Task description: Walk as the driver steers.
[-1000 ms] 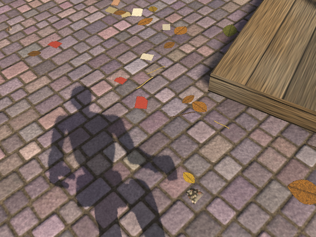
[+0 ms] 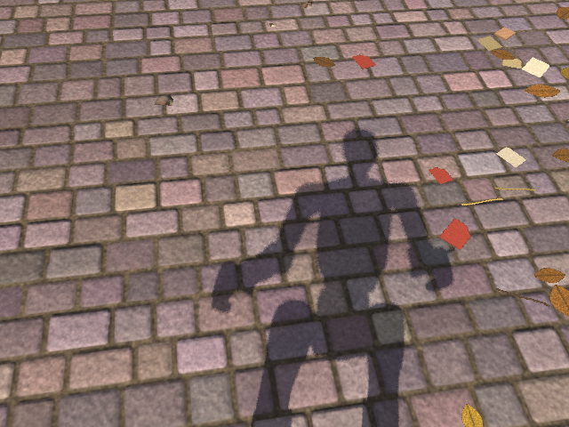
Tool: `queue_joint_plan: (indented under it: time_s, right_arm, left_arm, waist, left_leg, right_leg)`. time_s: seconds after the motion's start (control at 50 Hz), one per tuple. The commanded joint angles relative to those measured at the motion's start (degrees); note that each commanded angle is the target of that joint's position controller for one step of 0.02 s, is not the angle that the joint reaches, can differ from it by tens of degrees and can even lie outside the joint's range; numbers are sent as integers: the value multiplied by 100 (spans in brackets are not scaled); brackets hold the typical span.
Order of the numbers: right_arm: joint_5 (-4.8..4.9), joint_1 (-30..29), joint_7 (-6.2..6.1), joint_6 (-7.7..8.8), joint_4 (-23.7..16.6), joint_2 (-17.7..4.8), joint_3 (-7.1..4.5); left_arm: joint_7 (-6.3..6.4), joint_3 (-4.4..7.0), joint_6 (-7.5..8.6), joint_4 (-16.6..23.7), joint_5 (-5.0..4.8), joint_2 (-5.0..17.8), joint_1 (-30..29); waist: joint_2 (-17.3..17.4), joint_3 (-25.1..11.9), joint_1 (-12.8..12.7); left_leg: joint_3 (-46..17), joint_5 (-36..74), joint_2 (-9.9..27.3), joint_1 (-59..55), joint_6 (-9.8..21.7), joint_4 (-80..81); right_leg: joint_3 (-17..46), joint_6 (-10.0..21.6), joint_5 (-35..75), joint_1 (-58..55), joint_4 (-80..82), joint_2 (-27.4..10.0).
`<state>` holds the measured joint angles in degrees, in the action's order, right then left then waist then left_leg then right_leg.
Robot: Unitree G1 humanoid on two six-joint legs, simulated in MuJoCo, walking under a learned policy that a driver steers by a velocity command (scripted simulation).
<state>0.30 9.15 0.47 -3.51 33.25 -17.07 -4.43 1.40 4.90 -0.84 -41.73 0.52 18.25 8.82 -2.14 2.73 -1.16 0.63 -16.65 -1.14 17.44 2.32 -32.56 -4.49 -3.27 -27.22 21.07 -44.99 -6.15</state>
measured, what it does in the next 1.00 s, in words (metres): walks ahead, turning left: right foot, then left foot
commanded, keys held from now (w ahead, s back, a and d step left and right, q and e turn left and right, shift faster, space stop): q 0.20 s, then w+q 0.32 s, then w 0.48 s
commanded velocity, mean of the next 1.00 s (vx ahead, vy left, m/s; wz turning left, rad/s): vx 0.29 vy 0.00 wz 0.43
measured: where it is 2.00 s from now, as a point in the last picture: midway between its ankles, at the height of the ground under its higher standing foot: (149, 309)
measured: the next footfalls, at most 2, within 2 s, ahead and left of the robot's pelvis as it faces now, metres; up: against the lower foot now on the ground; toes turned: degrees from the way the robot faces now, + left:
right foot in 0.38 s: +0.09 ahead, -0.12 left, +0.00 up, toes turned +18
left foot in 0.82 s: +0.25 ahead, +0.26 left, +0.00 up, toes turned +26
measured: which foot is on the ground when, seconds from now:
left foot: down 0.00-0.38, up 0.40-0.80, down 0.82-1.00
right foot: up 0.00-0.36, down 0.38-0.84, up 0.86-1.00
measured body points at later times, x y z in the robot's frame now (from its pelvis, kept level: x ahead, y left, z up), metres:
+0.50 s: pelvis +0.05 -0.01 +0.01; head +0.06 -0.03 +0.46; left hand +0.06 +0.30 -0.08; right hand +0.27 -0.23 -0.09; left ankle +0.01 +0.12 -0.67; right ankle +0.05 -0.13 -0.73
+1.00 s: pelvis +0.22 +0.15 +0.01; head +0.25 +0.17 +0.46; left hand +0.18 +0.44 -0.11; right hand +0.45 -0.04 -0.09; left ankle +0.21 +0.24 -0.73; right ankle +0.24 -0.02 -0.64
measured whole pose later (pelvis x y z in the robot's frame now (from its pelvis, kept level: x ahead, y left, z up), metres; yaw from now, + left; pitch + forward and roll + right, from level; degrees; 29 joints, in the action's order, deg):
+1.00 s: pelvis +0.22 +0.15 +0.01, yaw +25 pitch +1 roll +0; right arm 0.0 14.6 1.8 3.6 39.0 -15.4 -2.7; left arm -0.4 2.8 4.8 -45.0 -1.3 18.0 16.4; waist -1.9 2.1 -0.3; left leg 2.3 -10.7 -2.7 15.7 3.6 -24.8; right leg 1.0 0.8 -17.1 27.9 -66.2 -6.0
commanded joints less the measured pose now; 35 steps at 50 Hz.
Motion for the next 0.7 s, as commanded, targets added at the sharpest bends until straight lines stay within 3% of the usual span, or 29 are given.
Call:
queue_joint_plan:
  time_s: [0.02, 0.06, 0.08, 0.12, 0.2, 0.22, 0.28, 0.32, 0.36, 0.38, 0.4, 0.42, 0.44, 0.46, 0.5, 0.54, 0.58, 0.64, 0.7]
  right_arm:
    - [-182, 522, -38, 288, -282, -1220, -323]
    - [29, -61, -113, 302, -312, -951, -244]
    - [44, -173, -150, 276, -328, -917, -207]
    - [-7, -161, -197, 237, -319, -917, -196]
    - [23, -36, -246, 198, -262, -1041, -246]
    - [36, 26, -244, 189, -246, -1066, -259]
    - [71, 100, -182, 211, -215, -1096, -252]
    - [78, 90, -147, 235, -194, -1070, -228]
    - [109, -66, -163, 235, -215, -915, -165]
    - [97, -87, -179, 262, -249, -639, -83]
    - [116, -29, -176, 295, -371, -225, 26]
    - [139, -267, -177, 386, -620, -613, -66]
    - [122, -203, -161, 413, -529, -918, -163]
    - [97, -9, -137, 406, -365, -964, -205]
    - [72, 15, -77, 431, -284, -795, -191]
    - [86, -84, -23, 489, -282, -503, -108]
    - [94, -183, -4, 529, -295, -339, -44]
    - [69, -526, 64, 591, -377, -219, 32]
    - [74, -922, 180, 657, -451, -84, 125]
  left_arm:
    - [42, 152, 107, 651, -32, 641, -486]
    - [112, 202, 63, 491, 10, 681, -317]
    - [111, 208, 62, 460, 42, 664, -234]
    - [72, 169, 84, 420, 4, 516, -99]
    - [33, 73, 110, 493, -25, 333, -348]
    - [4, 66, 125, 500, -38, 346, -345]
    - [-104, 99, 234, 592, -137, 461, -448]
    - [-159, 131, 356, 596, -195, 495, -316]
    - [-175, 169, 473, 434, -212, 434, 174]
    - [-136, 237, 504, 336, -155, 628, 633]
    - [-99, 296, 506, 255, 4, 1042, 1143]
    - [-177, 353, 565, 207, 133, 1252, 1126]
    - [-147, 253, 596, 316, 41, 897, 746]
    - [-93, 180, 591, 365, -49, 652, 523]
    - [-13, 111, 567, 364, -68, 520, 518]
    - [2, 77, 616, 277, 5, 476, 782]
    - [-29, 65, 640, 158, 14, 474, 1003]
    - [-66, 80, 607, 43, -47, 618, 1044]
    - [-93, 115, 559, -124, -170, 820, 1221]
  waist:
    - [1235, -925, 412]
    - [938, -681, 149]
    - [962, -712, 67]
    - [942, -858, 15]
    - [1028, -814, 171]
    - [1048, -873, 212]
    - [1270, -584, 298]
    - [1285, -471, 200]
    - [1066, -435, -154]
    - [676, -624, -334]
    - [-551, -802, -349]
    - [-1052, -216, -282]
    - [-815, 161, -139]
    - [-748, 266, -45]
    - [-610, 248, -89]
    - [-470, 169, -193]
    - [-404, 170, -261]
    - [-388, 255, -314]
    - [-390, 356, -420]
  left_leg:
    - [-2466, 3379, 2009, -1597, 1673, 1234]
    - [-1939, 2830, 1467, -1283, 1125, 1204]
    - [-1806, 3048, 1330, -1043, 1085, 1194]
    - [-1727, 2986, 1191, -961, 1087, 1187]
    - [-2017, 2189, 1094, -938, 1060, 1112]
    - [-2164, 1354, 1066, -861, 1082, 1205]
    - [-2769, -1072, 996, -398, 1126, 1550]
    - [-3046, -1506, 927, -172, 1075, 1545]
    - [-2978, -1795, 589, 349, 803, 1206]
    - [-2604, -2053, 275, 1095, 485, 413]
    - [-1329, -2013, -490, 2186, 62, -1362]
    - [-1184, -1741, -261, 3019, -16, -2293]
    - [-1179, -1249, 48, 3231, -88, -2788]
    - [-1067, -853, 115, 3259, -180, -2998]
    - [-918, -171, 271, 3284, -312, -3265]
    - [-760, 379, 320, 3135, -376, -3365]
    - [-719, 669, 319, 3081, -436, -2996]
    - [-438, 1060, 393, 2741, -485, -1878]
    - [0, 1156, 425, 2048, -400, -870]
  right_leg:
    - [795, -89, -801, 1879, -2384, 375]
    - [877, -88, 51, 1856, -2076, 306]
    - [831, -137, 323, 1583, -2097, 394]
    - [776, -196, 639, 1312, -1817, 534]
    - [853, -220, 787, 982, -513, 664]
    - [852, -191, 795, 829, -246, 697]
    - [817, -6, 554, 433, 473, 807]
    - [800, 145, 523, -50, 1044, 849]
    - [728, 350, 1267, -1150, 2189, 781]
    - [1239, 566, 1117, -2157, 2389, 162]
    - [2895, 1090, -472, -2840, 2927, -1019]
    - [4371, 1683, -1454, -2202, 3449, -1764]
    - [3994, 1681, -1658, -1994, 3502, -1625]
    - [3389, 1448, -1289, -1983, 3503, -1291]
    - [2459, 1195, -206, -2007, 3550, -989]
    - [1770, 1185, 667, -1885, 3630, -809]
    - [1401, 1285, 1112, -1876, 3704, -755]
    - [918, 1323, 1714, -1836, 3773, -707]
    - [627, 1310, 2063, -1668, 3785, -756]
Keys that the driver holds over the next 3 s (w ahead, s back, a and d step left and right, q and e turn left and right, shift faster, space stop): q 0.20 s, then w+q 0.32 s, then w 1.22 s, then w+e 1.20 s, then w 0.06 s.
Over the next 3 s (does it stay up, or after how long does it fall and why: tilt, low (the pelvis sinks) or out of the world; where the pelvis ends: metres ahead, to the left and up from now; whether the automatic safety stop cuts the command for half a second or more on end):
stays up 1.31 0.45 0.00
